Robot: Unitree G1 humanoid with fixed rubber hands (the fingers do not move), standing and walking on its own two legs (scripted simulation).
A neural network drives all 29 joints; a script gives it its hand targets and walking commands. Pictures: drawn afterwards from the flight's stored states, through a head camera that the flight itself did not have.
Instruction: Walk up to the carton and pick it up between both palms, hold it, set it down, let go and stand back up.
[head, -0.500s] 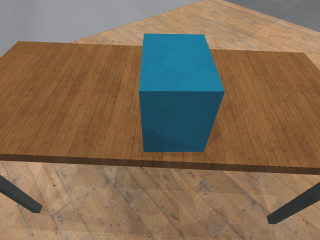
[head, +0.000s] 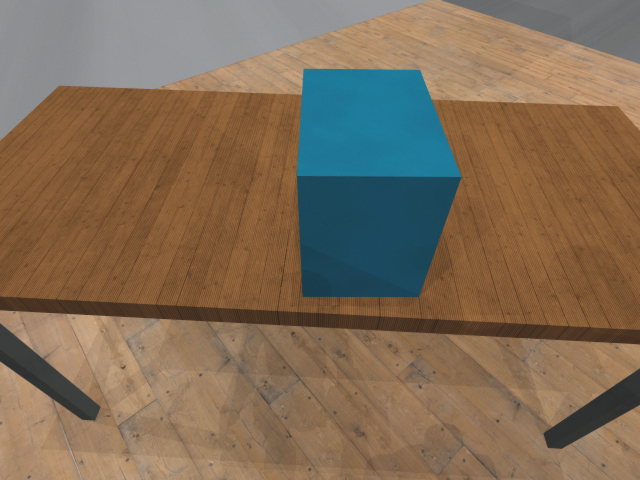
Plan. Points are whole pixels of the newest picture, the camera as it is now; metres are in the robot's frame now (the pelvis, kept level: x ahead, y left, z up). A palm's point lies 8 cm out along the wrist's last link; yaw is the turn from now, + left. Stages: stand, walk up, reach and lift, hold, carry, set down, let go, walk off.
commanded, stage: stand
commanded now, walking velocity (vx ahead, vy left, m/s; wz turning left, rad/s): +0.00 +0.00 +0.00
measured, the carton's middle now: (361, 183) +0.52 -0.04 +0.08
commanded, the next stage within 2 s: none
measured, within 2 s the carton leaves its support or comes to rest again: neither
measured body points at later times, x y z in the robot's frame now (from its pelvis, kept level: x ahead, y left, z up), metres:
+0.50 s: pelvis -0.01 -0.02 +0.00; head -0.01 -0.02 +0.45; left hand -0.05 +0.20 -0.16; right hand -0.04 -0.24 -0.16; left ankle +0.00 +0.10 -0.74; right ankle -0.02 -0.14 -0.74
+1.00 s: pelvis -0.03 -0.04 +0.00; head -0.03 -0.04 +0.45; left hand -0.07 +0.18 -0.16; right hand -0.07 -0.25 -0.16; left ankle +0.00 +0.10 -0.74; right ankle -0.02 -0.14 -0.74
